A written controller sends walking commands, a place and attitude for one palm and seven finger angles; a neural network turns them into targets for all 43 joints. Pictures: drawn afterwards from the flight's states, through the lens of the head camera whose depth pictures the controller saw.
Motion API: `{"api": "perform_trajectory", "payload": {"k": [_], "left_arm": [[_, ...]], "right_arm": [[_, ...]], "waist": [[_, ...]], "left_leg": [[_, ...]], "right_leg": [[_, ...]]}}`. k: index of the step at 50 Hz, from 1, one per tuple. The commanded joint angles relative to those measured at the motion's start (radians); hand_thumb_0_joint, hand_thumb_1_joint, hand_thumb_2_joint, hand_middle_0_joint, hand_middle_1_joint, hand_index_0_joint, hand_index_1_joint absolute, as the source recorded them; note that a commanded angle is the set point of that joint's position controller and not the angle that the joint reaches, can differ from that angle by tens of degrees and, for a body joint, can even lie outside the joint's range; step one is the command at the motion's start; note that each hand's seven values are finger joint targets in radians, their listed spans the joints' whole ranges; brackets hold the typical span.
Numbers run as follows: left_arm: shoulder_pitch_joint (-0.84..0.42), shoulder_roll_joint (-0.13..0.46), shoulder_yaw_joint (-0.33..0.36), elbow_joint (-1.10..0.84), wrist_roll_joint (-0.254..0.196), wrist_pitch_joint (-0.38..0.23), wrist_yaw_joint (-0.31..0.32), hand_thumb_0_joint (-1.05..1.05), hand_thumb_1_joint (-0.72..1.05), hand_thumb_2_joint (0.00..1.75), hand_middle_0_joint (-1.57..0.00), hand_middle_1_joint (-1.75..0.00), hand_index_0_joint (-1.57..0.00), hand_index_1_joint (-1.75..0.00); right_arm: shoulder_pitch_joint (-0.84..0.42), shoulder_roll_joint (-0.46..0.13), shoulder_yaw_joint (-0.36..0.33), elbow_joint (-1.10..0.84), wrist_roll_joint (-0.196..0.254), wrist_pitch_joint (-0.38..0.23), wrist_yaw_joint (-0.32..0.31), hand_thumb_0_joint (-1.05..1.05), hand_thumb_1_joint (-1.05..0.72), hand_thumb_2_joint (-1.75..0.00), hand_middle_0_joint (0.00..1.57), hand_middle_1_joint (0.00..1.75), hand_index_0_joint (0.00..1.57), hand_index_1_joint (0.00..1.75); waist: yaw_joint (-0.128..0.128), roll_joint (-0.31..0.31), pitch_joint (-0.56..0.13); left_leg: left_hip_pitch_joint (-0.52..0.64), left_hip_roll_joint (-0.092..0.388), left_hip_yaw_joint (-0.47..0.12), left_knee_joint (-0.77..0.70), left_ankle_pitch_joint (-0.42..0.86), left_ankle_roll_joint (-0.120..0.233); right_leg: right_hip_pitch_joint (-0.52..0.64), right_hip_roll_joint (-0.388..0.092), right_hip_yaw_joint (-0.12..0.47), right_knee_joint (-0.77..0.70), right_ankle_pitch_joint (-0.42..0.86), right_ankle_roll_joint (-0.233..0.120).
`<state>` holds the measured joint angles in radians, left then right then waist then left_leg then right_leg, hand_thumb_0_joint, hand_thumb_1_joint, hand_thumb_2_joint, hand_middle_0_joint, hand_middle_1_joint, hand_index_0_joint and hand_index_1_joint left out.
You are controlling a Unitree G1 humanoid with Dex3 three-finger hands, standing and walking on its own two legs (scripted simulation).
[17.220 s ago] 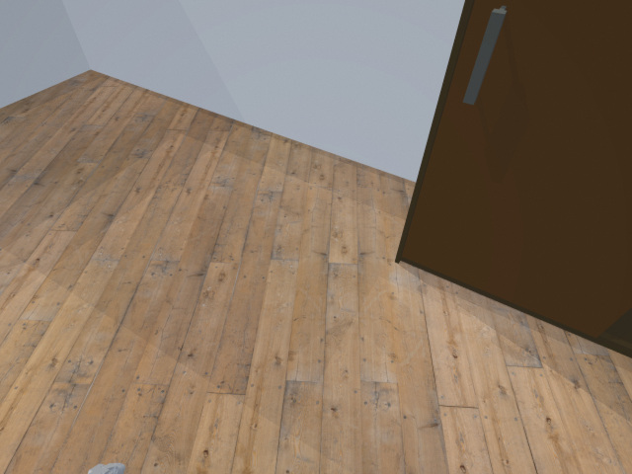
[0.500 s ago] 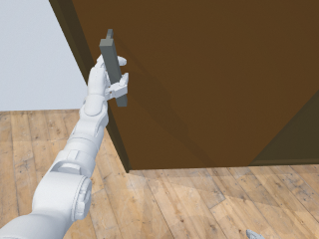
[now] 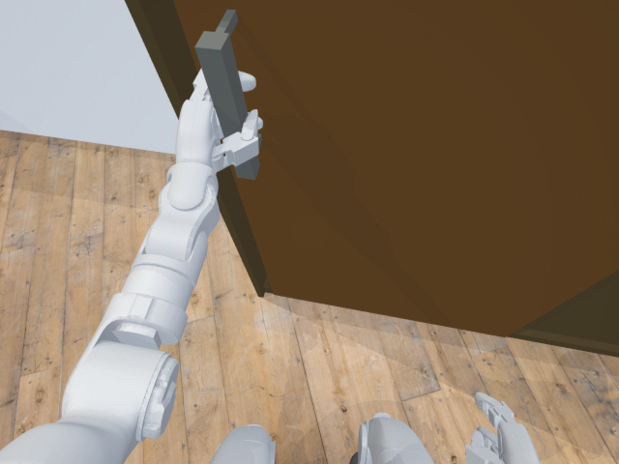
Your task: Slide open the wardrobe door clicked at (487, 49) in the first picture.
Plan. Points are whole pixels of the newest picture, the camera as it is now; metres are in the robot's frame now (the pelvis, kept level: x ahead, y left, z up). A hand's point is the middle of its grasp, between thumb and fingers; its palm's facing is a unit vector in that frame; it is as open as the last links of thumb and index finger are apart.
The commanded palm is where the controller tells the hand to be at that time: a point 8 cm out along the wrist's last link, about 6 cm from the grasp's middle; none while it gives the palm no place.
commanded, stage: step sideways, sliding the door along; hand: left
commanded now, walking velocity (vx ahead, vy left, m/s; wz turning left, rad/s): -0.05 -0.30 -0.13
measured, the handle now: (239, 104) +0.51 +0.16 +0.12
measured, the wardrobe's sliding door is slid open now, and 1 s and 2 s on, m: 0.04 0.39 0.59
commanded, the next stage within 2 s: stop walking and hold the door there in 1.92 s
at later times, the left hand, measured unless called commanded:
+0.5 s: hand (357, 149) +0.45 +0.00 +0.12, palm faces +0.23 -0.96 -0.14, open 6.5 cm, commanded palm +0.41 -0.02 +0.13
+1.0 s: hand (550, 181) +0.42 -0.21 +0.12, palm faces -0.01 -0.99 -0.12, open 6.7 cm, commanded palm +0.40 -0.19 +0.13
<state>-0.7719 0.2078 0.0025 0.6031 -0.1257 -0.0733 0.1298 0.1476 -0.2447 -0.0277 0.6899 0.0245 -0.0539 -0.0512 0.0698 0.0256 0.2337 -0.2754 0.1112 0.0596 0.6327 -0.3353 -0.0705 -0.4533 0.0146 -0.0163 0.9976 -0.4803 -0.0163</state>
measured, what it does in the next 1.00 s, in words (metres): steps to the right: right foot, then left foot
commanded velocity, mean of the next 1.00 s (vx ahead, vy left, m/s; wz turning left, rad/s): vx -0.29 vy -0.26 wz -0.21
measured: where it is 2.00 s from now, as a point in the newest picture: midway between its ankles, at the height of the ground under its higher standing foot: outside the picture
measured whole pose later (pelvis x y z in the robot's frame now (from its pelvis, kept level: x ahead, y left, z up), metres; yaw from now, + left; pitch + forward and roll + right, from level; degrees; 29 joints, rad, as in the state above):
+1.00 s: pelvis +0.06 -0.29 +0.01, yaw +0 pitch -2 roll +0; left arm -0.29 0.09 -0.10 0.08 -0.03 -0.15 0.11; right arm 0.10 -0.20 -0.01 0.55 -0.01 -0.08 0.00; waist 0.06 0.06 0.25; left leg -0.16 0.15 0.13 0.53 -0.32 -0.08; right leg -0.51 0.03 -0.01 0.92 -0.40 0.02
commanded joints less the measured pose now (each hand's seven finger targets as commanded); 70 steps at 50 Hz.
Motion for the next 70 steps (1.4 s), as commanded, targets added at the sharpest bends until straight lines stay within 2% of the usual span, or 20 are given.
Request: {"api": "perform_trajectory", "payload": {"k": [1,6,9,11,14,16,17,25,28,30,34,40,42,44,55,58,63,66,68,70], "left_arm": [[-0.517,-0.170,-0.222,-0.452,0.052,-0.133,-0.109,0.00,0.90,0.90,-0.45,-1.40,-0.45,-1.40],[-0.364,-0.110,-0.194,-0.544,0.064,-0.138,-0.105,0.00,0.90,0.90,-0.45,-1.40,-0.45,-1.40],[-0.219,-0.013,-0.123,-0.550,0.083,-0.118,-0.087,0.00,0.90,0.90,-0.45,-1.40,-0.45,-1.40],[-0.211,-0.048,-0.148,-0.684,0.091,-0.133,-0.085,0.00,0.90,0.90,-0.45,-1.40,-0.45,-1.40],[-0.228,-0.086,-0.187,-0.794,0.079,-0.172,-0.059,0.00,0.90,0.90,-0.45,-1.40,-0.45,-1.40],[-0.187,-0.149,-0.230,-0.827,0.068,-0.184,-0.096,0.00,0.90,0.90,-0.45,-1.40,-0.45,-1.40],[-0.209,-0.178,-0.222,-0.813,0.093,-0.179,-0.097,0.00,0.90,0.90,-0.45,-1.40,-0.45,-1.40],[-0.043,-0.138,-0.227,-0.847,0.111,-0.174,-0.090,0.00,0.90,0.90,-0.45,-1.40,-0.45,-1.40],[0.110,-0.027,-0.164,-0.878,0.119,-0.174,-0.090,0.00,0.90,0.90,-0.45,-1.40,-0.45,-1.40],[0.158,-0.087,-0.217,-0.982,0.118,-0.178,-0.084,0.00,0.90,0.90,-0.45,-1.40,-0.45,-1.40],[0.156,-0.122,-0.242,-1.036,0.124,-0.230,-0.054,0.00,0.90,0.90,-0.45,-1.40,-0.45,-1.40],[0.100,-0.165,-0.342,-1.020,0.135,-0.282,-0.071,0.00,0.90,0.90,-0.45,-1.40,-0.45,-1.40],[0.098,-0.117,-0.291,-0.997,0.123,-0.287,-0.082,0.00,0.90,0.90,-0.45,-1.40,-0.45,-1.40],[0.083,-0.058,-0.156,-0.918,0.148,-0.248,-0.059,0.00,0.90,0.90,-0.45,-1.40,-0.45,-1.40],[0.123,-0.090,-0.189,-0.869,0.132,-0.178,-0.079,0.00,0.90,0.90,-0.45,-1.40,-0.45,-1.40],[0.227,-0.004,-0.140,-0.876,0.134,-0.177,-0.063,0.00,0.90,0.90,-0.45,-1.40,-0.45,-1.40],[0.124,-0.038,-0.131,-0.940,0.127,-0.202,-0.028,0.00,0.90,0.90,-0.45,-1.40,-0.45,-1.40],[0.046,-0.062,-0.174,-0.916,0.111,-0.216,-0.048,0.00,0.90,0.90,-0.45,-1.40,-0.45,-1.40],[0.000,-0.115,-0.218,-0.909,0.087,-0.201,-0.077,0.00,0.90,0.90,-0.45,-1.40,-0.45,-1.40],[-0.057,-0.135,-0.208,-0.850,0.110,-0.171,-0.083,0.00,0.90,0.90,-0.45,-1.40,-0.45,-1.40]], "right_arm": [[0.015,-0.117,-0.037,-0.143,0.007,-0.042,0.009,0.00,-0.90,-0.90,0.20,0.30,0.20,0.30],[-0.020,-0.099,-0.025,-0.202,0.027,-0.060,0.000,0.00,-0.90,-0.90,0.20,0.30,0.20,0.30],[-0.067,-0.063,-0.027,-0.195,0.035,-0.077,-0.031,0.00,-0.90,-0.90,0.20,0.30,0.20,0.30],[-0.070,-0.018,0.005,-0.190,0.018,-0.105,-0.043,0.00,-0.90,-0.90,0.20,0.30,0.20,0.30],[-0.065,-0.031,0.010,-0.163,0.009,-0.117,-0.046,0.00,-0.90,-0.90,0.20,0.30,0.20,0.30],[-0.056,-0.095,-0.048,-0.214,0.000,-0.096,0.003,0.00,-0.90,-0.90,0.20,0.30,0.20,0.30],[-0.051,-0.095,-0.048,-0.232,-0.003,-0.095,0.036,0.00,-0.90,-0.90,0.20,0.30,0.20,0.30],[-0.106,-0.047,-0.004,-0.283,0.009,-0.117,0.038,0.00,-0.90,-0.90,0.20,0.30,0.20,0.30],[-0.136,-0.018,-0.010,-0.304,0.020,-0.107,0.019,0.00,-0.90,-0.90,0.20,0.30,0.20,0.30],[-0.127,0.017,0.027,-0.269,0.005,-0.128,0.017,0.00,-0.90,-0.90,0.20,0.30,0.20,0.30],[-0.115,0.020,0.034,-0.246,0.004,-0.113,0.035,0.00,-0.90,-0.90,0.20,0.30,0.20,0.30],[-0.082,-0.010,0.009,-0.283,-0.007,-0.051,0.048,0.00,-0.90,-0.90,0.20,0.30,0.20,0.30],[-0.076,-0.081,-0.041,-0.296,-0.012,-0.056,0.050,0.00,-0.90,-0.90,0.20,0.30,0.20,0.30],[-0.133,-0.083,-0.033,-0.321,-0.041,-0.067,0.049,0.00,-0.90,-0.90,0.20,0.30,0.20,0.30],[-0.095,-0.053,-0.003,-0.268,0.018,-0.082,0.030,0.00,-0.90,-0.90,0.20,0.30,0.20,0.30],[-0.109,-0.002,0.003,-0.271,0.010,-0.098,0.003,0.00,-0.90,-0.90,0.20,0.30,0.20,0.30],[-0.081,0.004,0.014,-0.185,-0.005,-0.108,-0.007,0.00,-0.90,-0.90,0.20,0.30,0.20,0.30],[-0.053,-0.021,-0.007,-0.200,-0.008,-0.081,-0.012,0.00,-0.90,-0.90,0.20,0.30,0.20,0.30],[-0.068,-0.087,-0.044,-0.240,-0.009,-0.087,0.002,0.00,-0.90,-0.90,0.20,0.30,0.20,0.30],[-0.088,-0.079,-0.037,-0.240,-0.012,-0.080,0.021,0.00,-0.90,-0.90,0.20,0.30,0.20,0.30]], "waist": [[-0.143,0.184,-0.591],[-0.127,0.205,-0.577],[-0.093,-0.234,-0.588],[-0.079,-0.234,-0.583],[-0.129,-0.121,-0.640],[-0.098,0.114,-0.744],[-0.094,0.136,-0.663],[-0.091,0.222,-0.522],[-0.037,-0.368,-0.581],[-0.049,-0.222,-0.596],[-0.071,-0.225,-0.650],[-0.100,-0.088,-0.697],[-0.109,0.128,-0.686],[-0.077,0.160,-0.596],[-0.087,0.212,-0.446],[-0.024,-0.374,-0.572],[-0.080,-0.244,-0.630],[-0.114,-0.162,-0.683],[-0.098,0.194,-0.662],[-0.091,0.215,-0.597]], "left_leg": [[0.542,0.310,-0.163,-0.047,0.970,0.211],[0.349,0.183,0.005,0.061,0.847,0.128],[-0.058,-0.058,0.017,0.365,-0.139,0.000],[-0.148,-0.061,-0.034,0.300,-0.297,0.022],[0.142,0.068,-0.009,-0.165,0.249,0.039],[0.697,0.403,-0.262,-0.104,1.480,0.230],[0.775,0.390,-0.181,-0.088,1.483,0.243],[0.399,0.258,0.061,0.015,0.875,0.108],[-0.045,-0.092,0.053,0.451,-0.309,0.011],[-0.171,-0.086,-0.108,0.486,-0.370,0.023],[-0.145,-0.098,-0.056,0.263,-0.275,0.007],[0.257,-0.008,0.008,-0.163,0.140,0.056],[0.593,0.368,-0.290,-0.193,0.859,0.253],[0.542,0.497,-0.298,-0.180,1.147,0.308],[0.280,0.219,0.109,-0.028,0.723,0.118],[-0.050,-0.071,0.048,0.433,-0.328,0.018],[-0.089,-0.075,-0.022,0.150,-0.246,0.018],[0.252,0.013,-0.001,-0.148,0.174,0.052],[0.528,0.473,-0.389,-0.221,1.006,0.274],[0.503,0.482,-0.334,-0.180,0.970,0.306]], "right_leg": [[-0.093,-0.051,0.009,-0.122,0.061,0.015],[0.242,-0.009,-0.084,-0.443,0.438,0.023],[0.493,-0.277,0.186,-0.461,1.386,-0.125],[0.562,-0.304,0.197,-0.417,1.518,-0.140],[0.474,-0.220,0.051,-0.236,1.377,-0.063],[-0.068,-0.042,0.030,-0.040,0.071,0.036],[-0.173,-0.006,0.052,-0.064,-0.064,0.023],[0.183,-0.026,-0.050,-0.421,0.386,0.044],[0.459,-0.254,0.294,-0.520,1.477,-0.034],[0.542,-0.318,0.329,-0.480,1.469,-0.086],[0.681,-0.265,0.263,-0.465,1.557,-0.130],[0.453,-0.187,0.207,-0.470,1.214,-0.031],[0.023,-0.060,0.117,-0.230,0.482,0.146],[-0.161,-0.010,0.164,0.081,-0.080,0.040],[0.230,-0.004,-0.110,-0.487,0.385,0.063],[0.396,-0.301,0.247,-0.565,1.240,-0.095],[0.568,-0.282,0.181,-0.459,1.367,-0.150],[0.350,-0.216,0.111,-0.384,1.073,-0.080],[-0.087,-0.052,0.052,-0.111,0.077,0.048],[-0.192,-0.046,0.112,0.114,-0.040,0.034]]}}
